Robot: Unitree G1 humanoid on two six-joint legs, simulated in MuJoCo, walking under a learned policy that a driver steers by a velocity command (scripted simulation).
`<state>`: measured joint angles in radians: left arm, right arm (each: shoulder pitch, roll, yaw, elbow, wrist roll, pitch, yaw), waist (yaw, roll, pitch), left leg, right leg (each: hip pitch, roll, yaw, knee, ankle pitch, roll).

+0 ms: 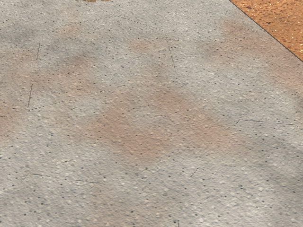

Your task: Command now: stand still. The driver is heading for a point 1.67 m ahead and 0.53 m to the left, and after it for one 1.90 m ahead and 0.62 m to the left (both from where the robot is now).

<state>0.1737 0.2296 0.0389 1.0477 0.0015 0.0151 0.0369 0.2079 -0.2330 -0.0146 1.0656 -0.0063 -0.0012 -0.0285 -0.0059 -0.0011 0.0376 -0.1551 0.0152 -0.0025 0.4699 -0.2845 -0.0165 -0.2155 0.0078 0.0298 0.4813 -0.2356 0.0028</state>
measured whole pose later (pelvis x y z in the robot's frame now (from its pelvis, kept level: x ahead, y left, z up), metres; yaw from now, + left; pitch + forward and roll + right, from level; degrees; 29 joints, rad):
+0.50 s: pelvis +0.00 +0.00 +0.00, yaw +0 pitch -1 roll +0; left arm 0.19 0.21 0.02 1.12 0.00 0.01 0.04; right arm 0.28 -0.20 0.00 1.09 0.00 -0.01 -0.04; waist 0.00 0.00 0.04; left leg -0.17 0.01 0.00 0.48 -0.29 -0.01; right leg -0.22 0.00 0.03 0.48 -0.24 0.01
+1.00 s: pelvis +0.00 +0.00 +0.00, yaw +0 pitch -1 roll +0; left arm 0.23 0.19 0.02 1.13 0.00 0.01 0.04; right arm 0.32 -0.18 -0.01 1.09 0.00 -0.01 -0.04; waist 0.00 0.00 0.03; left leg -0.18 0.01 -0.01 0.49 -0.30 -0.01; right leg -0.23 0.00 0.03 0.49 -0.25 0.01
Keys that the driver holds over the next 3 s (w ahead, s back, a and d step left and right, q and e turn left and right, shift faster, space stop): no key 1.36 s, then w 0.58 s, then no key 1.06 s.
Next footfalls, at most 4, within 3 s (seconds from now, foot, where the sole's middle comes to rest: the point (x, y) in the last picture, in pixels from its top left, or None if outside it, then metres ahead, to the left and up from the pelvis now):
2.06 left None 0.45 0.12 -0.78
2.44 right None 0.45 -0.11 -0.78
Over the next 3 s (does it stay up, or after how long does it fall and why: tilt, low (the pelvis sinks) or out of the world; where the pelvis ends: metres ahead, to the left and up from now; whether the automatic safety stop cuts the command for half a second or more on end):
stays up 0.42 0.02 0.00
